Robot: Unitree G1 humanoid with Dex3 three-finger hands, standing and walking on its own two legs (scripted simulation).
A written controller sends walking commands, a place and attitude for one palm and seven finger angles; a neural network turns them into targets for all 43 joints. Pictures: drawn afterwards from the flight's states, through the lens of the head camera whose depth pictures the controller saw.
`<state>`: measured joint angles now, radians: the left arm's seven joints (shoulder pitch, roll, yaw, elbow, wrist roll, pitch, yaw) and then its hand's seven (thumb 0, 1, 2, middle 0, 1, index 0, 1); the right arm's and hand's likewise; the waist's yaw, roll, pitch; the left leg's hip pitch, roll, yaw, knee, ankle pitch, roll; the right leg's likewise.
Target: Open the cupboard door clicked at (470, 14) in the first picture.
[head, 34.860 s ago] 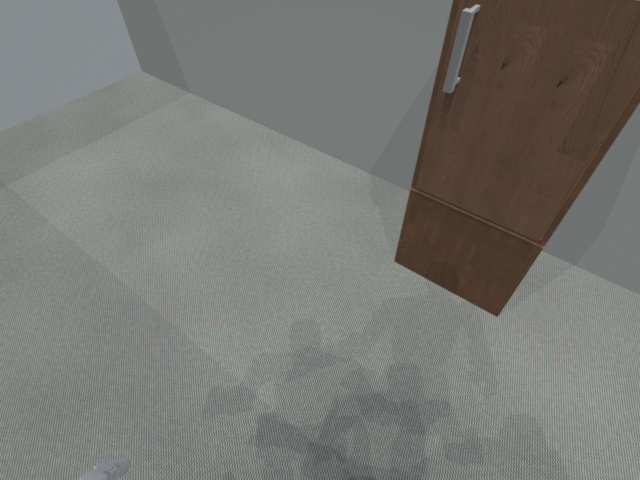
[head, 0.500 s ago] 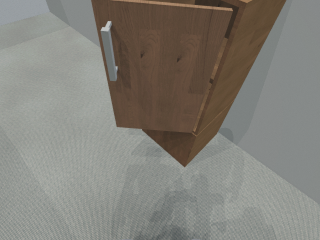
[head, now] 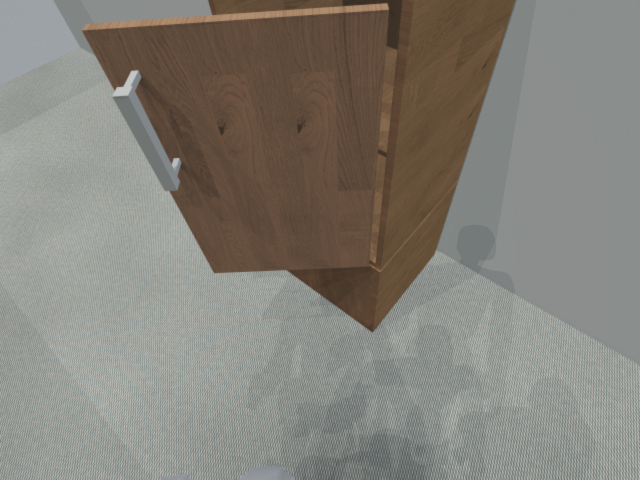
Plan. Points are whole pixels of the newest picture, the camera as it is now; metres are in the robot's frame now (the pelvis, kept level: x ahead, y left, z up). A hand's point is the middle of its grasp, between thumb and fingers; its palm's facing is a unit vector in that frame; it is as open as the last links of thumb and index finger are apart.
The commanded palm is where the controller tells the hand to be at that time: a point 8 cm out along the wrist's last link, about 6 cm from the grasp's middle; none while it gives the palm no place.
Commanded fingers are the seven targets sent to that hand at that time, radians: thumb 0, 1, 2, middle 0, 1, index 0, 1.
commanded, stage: come to a stop and stand still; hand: left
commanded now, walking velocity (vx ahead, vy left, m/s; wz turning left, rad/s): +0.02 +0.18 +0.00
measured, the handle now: (154, 135) +0.56 +0.27 +0.11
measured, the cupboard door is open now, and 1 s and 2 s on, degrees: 41 41 41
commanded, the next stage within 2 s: look again from close up in 0.80 s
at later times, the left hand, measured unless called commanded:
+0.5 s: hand out of the picture -0.03 +0.22 -0.18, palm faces +0.07 -0.98 -0.18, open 7.4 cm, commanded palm none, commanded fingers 0.00 0.90 0.90 -0.20 -0.30 -0.20 -0.30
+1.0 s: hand out of the picture +0.00 +0.23 -0.18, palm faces -0.02 -0.98 -0.20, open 7.3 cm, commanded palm none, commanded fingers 0.00 0.90 0.90 -0.20 -0.30 -0.20 -0.30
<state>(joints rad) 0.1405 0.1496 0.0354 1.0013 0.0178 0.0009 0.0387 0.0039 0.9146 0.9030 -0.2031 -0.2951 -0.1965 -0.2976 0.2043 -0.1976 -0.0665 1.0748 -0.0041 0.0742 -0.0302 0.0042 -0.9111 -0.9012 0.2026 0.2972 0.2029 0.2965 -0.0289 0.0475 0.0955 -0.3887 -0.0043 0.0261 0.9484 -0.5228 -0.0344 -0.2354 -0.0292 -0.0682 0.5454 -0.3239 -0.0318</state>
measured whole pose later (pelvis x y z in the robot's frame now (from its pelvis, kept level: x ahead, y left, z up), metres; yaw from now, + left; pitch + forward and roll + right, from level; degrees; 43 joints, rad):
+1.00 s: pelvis -0.01 +0.06 +0.00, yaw -1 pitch +0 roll +0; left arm 0.25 0.15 -0.01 1.12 0.02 -0.02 0.05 0.01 0.92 0.90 -0.20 -0.30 -0.20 -0.30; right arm 0.33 -0.12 0.01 1.10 -0.01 -0.02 -0.02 0.00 -0.91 -0.90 0.20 0.30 0.20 0.30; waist -0.02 0.01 0.06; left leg -0.19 -0.02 0.08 0.50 -0.31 0.05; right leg -0.21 -0.08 -0.04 0.49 -0.27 0.05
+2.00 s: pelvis -0.05 +0.00 -0.07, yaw +2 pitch +9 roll -1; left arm 0.44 0.21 0.24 0.05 -0.28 -0.44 -0.30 0.02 0.50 0.73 -0.24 -0.56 -0.23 -0.56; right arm 0.17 -0.26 -0.04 0.50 0.03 -0.25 -0.06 0.01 -0.91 -0.90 0.20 0.30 0.20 0.30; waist 0.04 -0.01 -0.09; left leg -0.73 0.05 -0.03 1.05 -0.49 -0.04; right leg -0.72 -0.03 -0.12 1.04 -0.48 -0.04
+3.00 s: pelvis -0.03 +0.02 -0.01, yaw +1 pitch +2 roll -1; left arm -0.07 0.41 0.43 0.26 -0.34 -0.06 -0.43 -0.01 -0.49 0.31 -0.31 -1.19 -0.30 -1.19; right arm 0.24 -0.26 0.08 0.61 0.06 -0.24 -0.12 0.01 -0.90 -0.90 0.21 0.30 0.21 0.30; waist 0.03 0.04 -0.03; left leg -0.35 0.03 0.01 0.67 -0.35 0.00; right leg -0.34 -0.04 -0.09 0.63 -0.31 0.00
